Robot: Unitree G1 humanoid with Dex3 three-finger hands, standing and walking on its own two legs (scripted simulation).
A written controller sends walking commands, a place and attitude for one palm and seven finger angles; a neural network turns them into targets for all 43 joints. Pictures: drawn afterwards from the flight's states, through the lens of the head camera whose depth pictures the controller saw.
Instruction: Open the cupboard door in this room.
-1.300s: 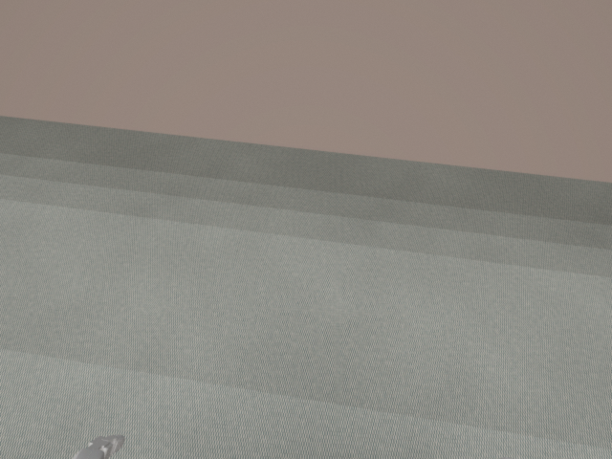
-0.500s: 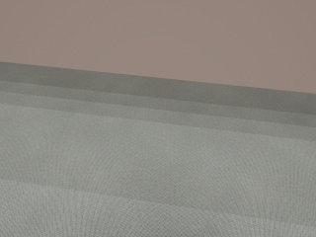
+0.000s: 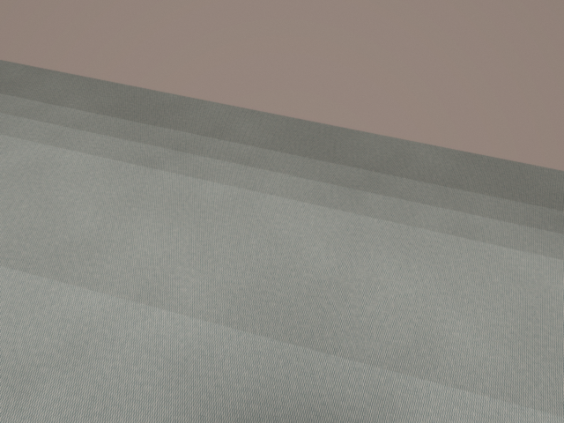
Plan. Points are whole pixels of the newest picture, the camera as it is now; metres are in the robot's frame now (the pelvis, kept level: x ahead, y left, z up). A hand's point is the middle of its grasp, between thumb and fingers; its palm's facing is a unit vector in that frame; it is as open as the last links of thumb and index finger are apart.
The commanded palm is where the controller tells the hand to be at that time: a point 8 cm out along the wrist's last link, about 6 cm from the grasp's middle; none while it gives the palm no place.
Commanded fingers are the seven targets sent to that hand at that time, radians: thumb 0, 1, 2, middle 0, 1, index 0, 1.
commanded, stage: turn or walk to find it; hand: left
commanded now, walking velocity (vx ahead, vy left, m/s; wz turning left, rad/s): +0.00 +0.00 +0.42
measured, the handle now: out of the picture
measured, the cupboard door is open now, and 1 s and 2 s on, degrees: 0 0 0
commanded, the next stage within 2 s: none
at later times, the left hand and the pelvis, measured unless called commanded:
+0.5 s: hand out of the picture +0.02 +0.18 -0.14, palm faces +0.21 -0.93 -0.30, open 7.4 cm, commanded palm none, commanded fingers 0.00 0.90 0.90 -0.20 -0.30 -0.20 -0.30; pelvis -0.03 -0.04 +0.01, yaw +12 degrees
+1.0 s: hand out of the picture -0.16 +0.19 -0.18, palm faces +0.47 -0.86 -0.22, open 7.4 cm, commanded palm none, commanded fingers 0.00 0.90 0.90 -0.20 -0.30 -0.20 -0.30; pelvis -0.07 +0.00 +0.01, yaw +25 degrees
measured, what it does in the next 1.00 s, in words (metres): steps on the spot, turning left: right foot, then left foot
